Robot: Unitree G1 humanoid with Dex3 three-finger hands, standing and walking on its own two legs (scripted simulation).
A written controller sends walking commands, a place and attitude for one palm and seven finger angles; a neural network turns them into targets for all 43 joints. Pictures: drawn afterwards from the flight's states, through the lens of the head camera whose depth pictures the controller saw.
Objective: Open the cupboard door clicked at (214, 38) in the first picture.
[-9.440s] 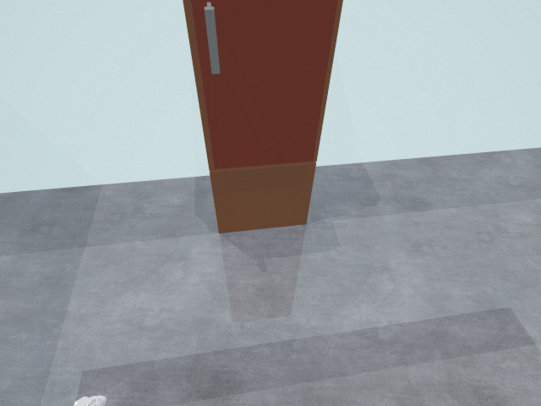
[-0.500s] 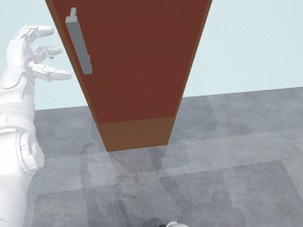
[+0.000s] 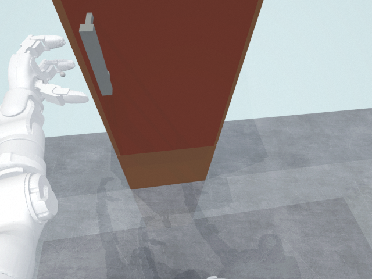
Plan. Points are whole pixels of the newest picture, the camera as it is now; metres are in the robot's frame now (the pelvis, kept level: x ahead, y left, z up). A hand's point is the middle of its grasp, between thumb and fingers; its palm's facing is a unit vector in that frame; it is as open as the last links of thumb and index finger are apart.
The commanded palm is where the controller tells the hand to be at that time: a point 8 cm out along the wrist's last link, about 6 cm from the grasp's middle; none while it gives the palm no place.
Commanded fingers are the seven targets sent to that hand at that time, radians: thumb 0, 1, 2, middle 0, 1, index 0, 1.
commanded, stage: move the hooked fingers beside the handle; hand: left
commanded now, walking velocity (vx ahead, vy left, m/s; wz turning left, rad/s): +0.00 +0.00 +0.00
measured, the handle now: (99, 57) +0.55 +0.16 +0.15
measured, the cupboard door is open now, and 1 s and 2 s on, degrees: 0 0 0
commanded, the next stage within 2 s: slide the fingers in behind the handle in 0.40 s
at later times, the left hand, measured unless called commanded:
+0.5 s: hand (65, 72) +0.50 +0.22 +0.15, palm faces +0.09 -1.00 +0.00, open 14.0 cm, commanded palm +0.48 +0.26 +0.15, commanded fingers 0.00 -0.50 0.30 -0.30 -1.20 -0.30 -1.20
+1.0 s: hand (80, 71) +0.50 +0.19 +0.15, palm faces +0.07 -1.00 +0.02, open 14.0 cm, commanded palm +0.47 +0.23 +0.15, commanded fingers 0.00 -0.50 0.30 -0.30 -1.20 -0.30 -1.20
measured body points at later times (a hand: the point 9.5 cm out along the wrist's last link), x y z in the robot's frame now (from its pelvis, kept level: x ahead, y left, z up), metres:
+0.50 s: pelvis -0.01 +0.00 +0.00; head +0.07 +0.01 +0.44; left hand +0.49 +0.27 +0.15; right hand -0.01 -0.27 -0.11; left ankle -0.04 +0.09 -0.72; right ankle +0.00 -0.11 -0.72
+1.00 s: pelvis -0.01 +0.00 +0.00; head +0.06 +0.01 +0.44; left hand +0.49 +0.24 +0.16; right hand +0.00 -0.26 -0.12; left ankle -0.04 +0.09 -0.72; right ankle +0.00 -0.11 -0.72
